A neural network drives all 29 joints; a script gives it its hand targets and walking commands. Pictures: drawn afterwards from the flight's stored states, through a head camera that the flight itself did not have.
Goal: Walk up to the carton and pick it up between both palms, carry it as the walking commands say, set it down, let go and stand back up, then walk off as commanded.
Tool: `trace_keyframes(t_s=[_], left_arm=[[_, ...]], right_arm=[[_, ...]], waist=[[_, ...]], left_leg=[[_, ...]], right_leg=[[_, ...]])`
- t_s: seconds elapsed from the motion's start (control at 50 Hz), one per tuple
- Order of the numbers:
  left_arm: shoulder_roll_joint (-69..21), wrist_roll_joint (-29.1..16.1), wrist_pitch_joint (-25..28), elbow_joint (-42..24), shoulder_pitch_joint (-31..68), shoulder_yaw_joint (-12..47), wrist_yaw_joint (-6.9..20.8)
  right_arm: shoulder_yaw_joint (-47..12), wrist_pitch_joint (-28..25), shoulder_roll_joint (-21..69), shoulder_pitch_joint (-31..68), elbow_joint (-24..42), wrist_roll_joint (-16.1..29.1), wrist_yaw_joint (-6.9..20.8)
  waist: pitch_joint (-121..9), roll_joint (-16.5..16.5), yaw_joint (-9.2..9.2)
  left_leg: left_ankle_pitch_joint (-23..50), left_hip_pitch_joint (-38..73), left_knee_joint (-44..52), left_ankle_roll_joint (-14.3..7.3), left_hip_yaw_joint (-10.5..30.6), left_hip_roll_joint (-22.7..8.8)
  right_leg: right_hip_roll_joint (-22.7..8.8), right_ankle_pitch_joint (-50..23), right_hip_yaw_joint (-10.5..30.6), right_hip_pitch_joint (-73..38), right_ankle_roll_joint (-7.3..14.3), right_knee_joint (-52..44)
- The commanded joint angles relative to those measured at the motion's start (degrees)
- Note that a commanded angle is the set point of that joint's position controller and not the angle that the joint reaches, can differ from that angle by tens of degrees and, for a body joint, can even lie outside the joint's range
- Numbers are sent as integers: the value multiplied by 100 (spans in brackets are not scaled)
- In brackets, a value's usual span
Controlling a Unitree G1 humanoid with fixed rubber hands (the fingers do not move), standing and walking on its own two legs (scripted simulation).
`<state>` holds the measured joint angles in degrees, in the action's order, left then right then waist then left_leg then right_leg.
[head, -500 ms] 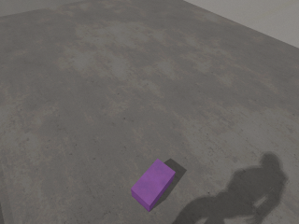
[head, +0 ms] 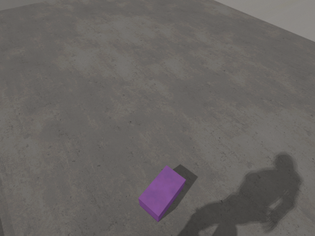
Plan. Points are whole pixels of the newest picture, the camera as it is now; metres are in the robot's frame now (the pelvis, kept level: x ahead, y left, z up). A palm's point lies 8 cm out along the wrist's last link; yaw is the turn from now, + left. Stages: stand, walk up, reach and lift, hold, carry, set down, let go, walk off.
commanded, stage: walk up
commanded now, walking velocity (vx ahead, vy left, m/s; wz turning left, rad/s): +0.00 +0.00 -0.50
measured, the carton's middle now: (162, 192) +0.45 -0.02 -0.70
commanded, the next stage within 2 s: none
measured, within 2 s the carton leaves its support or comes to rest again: neither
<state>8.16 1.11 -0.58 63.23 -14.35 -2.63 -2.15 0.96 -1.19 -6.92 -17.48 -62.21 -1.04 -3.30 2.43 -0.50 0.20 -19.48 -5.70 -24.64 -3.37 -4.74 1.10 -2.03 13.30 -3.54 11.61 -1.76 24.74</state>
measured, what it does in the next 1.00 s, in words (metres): steps to the left, turning right: left foot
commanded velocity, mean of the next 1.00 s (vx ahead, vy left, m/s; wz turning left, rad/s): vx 0.00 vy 0.26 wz -0.44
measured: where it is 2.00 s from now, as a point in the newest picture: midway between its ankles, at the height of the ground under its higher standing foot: outside the picture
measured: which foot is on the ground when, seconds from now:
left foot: down 0.00-0.18, up 0.20-0.64, down 0.66-1.00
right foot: down 0.00-0.64, up 0.66-1.00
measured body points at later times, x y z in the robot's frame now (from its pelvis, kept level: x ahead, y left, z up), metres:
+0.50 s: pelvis +0.01 +0.04 +0.00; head +0.06 +0.00 +0.44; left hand +0.02 +0.32 -0.12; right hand +0.09 -0.23 -0.15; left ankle +0.09 +0.22 -0.64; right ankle -0.01 -0.13 -0.74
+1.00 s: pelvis +0.09 +0.19 +0.01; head +0.14 +0.19 +0.45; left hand +0.35 +0.32 -0.14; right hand -0.06 +0.00 -0.13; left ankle +0.11 +0.25 -0.74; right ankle -0.02 +0.12 -0.68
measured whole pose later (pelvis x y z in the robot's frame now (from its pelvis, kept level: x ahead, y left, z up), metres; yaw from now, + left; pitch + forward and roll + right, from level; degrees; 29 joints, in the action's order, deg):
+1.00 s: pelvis +0.09 +0.19 +0.01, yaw -31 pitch +2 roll -2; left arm 13.1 1.2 -3.3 52.6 -3.2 -3.9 -1.2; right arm 0.9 -1.0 -9.1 -20.7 -57.3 -1.6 -2.4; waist 3.0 -0.9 -4.5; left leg -13.5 -11.2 -22.8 -4.4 -7.3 0.0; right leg 3.5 25.6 0.2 20.8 -1.8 53.2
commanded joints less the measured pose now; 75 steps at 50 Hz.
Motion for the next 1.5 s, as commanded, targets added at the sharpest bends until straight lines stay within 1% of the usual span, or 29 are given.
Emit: trace_keyframes(t_s=[0.0,0.04,0.08,0.12,0.14,0.16,0.18,0.2,0.22,0.24,0.28,0.32,0.36,0.5,0.58,0.6,0.62,0.64,0.66,0.76,0.86,0.98,1.12,1.32,1.36,1.38,1.4,1.44,1.48], left_arm=[[661,-8,-22,-762,208,-198,68],[498,-21,-89,-984,391,-230,45],[462,68,-220,-1020,198,-222,41],[519,133,-380,-272,-1019,-291,-150],[737,122,-371,-130,-1800,-347,-250],[1024,183,-301,17,-2436,-463,-290],[1577,294,-268,3,-2690,-560,-369],[1882,288,-245,-300,-2425,-615,-433],[1838,261,-188,-712,-1897,-516,-410],[1861,204,-177,-929,-1163,-551,-394],[1638,247,-165,-1044,-752,-548,-310],[1453,245,-109,-933,-1064,-489,-261],[1492,252,-50,-816,-1241,-475,-228],[1890,236,-99,-945,-1010,-661,-203],[2214,173,-138,-1157,-211,-757,-196],[2127,159,-137,-1170,-246,-700,-222],[1637,190,-176,-1222,-297,-582,-281],[1078,173,-222,-1357,-499,-406,-286],[880,108,-238,-1482,-324,-301,-314],[1182,51,-270,-836,-668,-474,-81],[727,71,-174,-1258,591,-221,22],[720,-70,-295,-1278,936,-115,132],[519,-105,-265,-1151,1298,-102,131],[322,-60,-155,-782,664,-65,48],[607,47,0,-679,130,-145,-36],[1110,77,96,-737,-287,-221,-63],[1560,79,41,-483,-583,-268,-166],[923,47,78,-787,256,-140,-153],[833,38,117,-856,439,-60,-138]], right_arm=[[381,54,-1064,-547,393,-12,-189],[344,65,-1107,-479,496,-121,-201],[341,78,-1061,-222,824,-188,-175],[393,387,-1187,996,1050,-321,56],[423,537,-1328,1273,1179,-308,173],[417,540,-1345,1100,1049,-241,199],[324,488,-1050,938,1218,-295,186],[277,484,-744,523,1393,-403,162],[382,485,-801,267,1438,-194,160],[407,417,-772,482,1393,-187,137],[447,521,-1225,1124,1427,-280,216],[429,631,-921,1304,1530,-294,301],[386,674,-771,1280,1503,-280,367],[260,727,-732,1711,1758,-143,609],[271,622,-722,911,1506,-93,602],[315,585,-773,282,1267,-113,526],[351,550,-1019,-326,1079,-144,501],[396,447,-1495,-667,953,-207,476],[468,379,-1857,-11,1195,-208,406],[182,243,-1016,1305,1465,-84,308],[84,95,-788,-292,983,-151,139],[192,-121,-1251,-1126,370,-18,25],[156,-117,-983,-1030,177,-141,20],[231,83,-952,-783,98,-87,18],[122,80,-451,-701,240,-9,59],[111,184,-351,-717,375,-58,107],[244,360,-699,-434,522,-136,123],[297,379,-691,-531,452,-89,176],[325,407,-649,-342,329,13,206]], waist=[[-183,229,-231],[-65,1219,-365],[-73,583,-196],[597,1588,251],[371,1174,683],[195,-205,1131],[318,-1550,1132],[-28,-1535,595],[-683,-1700,436],[-876,-1225,295],[-617,-425,289],[-217,-333,306],[-249,-1021,294],[-224,-1687,409],[-119,-1868,-143],[-348,-1431,-386],[-355,291,-675],[-571,2398,-586],[-324,2797,-475],[-96,690,257],[-238,681,-264],[-485,619,-291],[-385,1012,-328],[-371,784,-186],[-188,-5,22],[-155,-668,207],[8,-517,281],[201,-300,-63],[169,-1013,-125]], left_leg=[[2486,-137,-509,129,138,-1244],[4348,19,-207,-594,954,-2221],[4405,-507,9,-1163,1000,-2702],[2109,-1499,-185,-608,-471,-1315],[2147,-1718,-1382,-302,-851,-702],[608,-2523,-2918,-1,-896,-395],[-1717,-3861,-4186,244,-460,-24],[-1792,-3925,-5309,538,70,-158],[-1178,-3581,-5951,726,611,-215],[-573,-3730,-6125,666,1097,-582],[-83,-3535,-5897,763,1077,-476],[18,-3565,-5508,766,908,-415],[168,-3523,-5114,704,744,-261],[168,-2434,-2913,744,667,-222],[102,-395,-931,691,329,-44],[256,287,-477,666,159,10],[-138,613,238,568,472,-310],[-1650,442,1119,600,1481,-1414],[-2588,-791,2011,148,2898,-2293],[775,-1591,926,-402,1200,-1261],[2190,497,877,-680,1801,-1704],[6142,1388,528,-214,1991,-2215],[5287,784,476,-383,921,-1727],[1026,-948,580,-252,474,-1487],[572,-1927,-187,146,57,-1091],[-835,-2759,-1666,542,-309,-340],[-1132,-2577,-2902,544,245,-508],[-531,-2402,-3233,601,634,-536],[-86,-2365,-3309,659,612,-392]], right_leg=[[-191,-1244,230,992,219,1468],[156,1707,109,2065,83,3382],[-147,2105,392,2071,-16,4527],[-440,2126,-75,1126,117,2646],[-127,907,-667,279,-76,1424],[-119,-209,-353,-1019,-26,145],[-1269,-2129,1371,-1626,298,-129],[-2370,-3997,2974,-1337,509,-346],[-2748,-4514,3806,-827,1411,-428],[-2916,-1464,4702,-666,1641,-701],[-2121,-321,3365,-146,1127,-494],[-1826,-1827,2705,199,896,-275],[-1463,-2304,2039,14,740,-205],[-1291,-28,2105,550,570,-711],[-1184,922,2166,1865,334,-713],[-959,1305,1997,2106,247,-213],[-473,2118,1546,2526,79,981],[272,2815,829,3066,-64,2722],[288,2475,577,3129,-61,3406],[249,1218,330,1925,-40,5407],[146,1375,571,2335,84,3415],[395,1124,778,1668,-38,2625],[367,928,595,1210,-55,2255],[292,217,-113,-548,97,44],[-597,-170,605,-1420,265,-742],[-2299,-919,2719,-1512,684,-1418],[-2933,-1294,3206,-509,1376,-1481],[-2057,-769,2076,-104,1090,-1335],[-1490,-1460,1204,-99,934,-1111]])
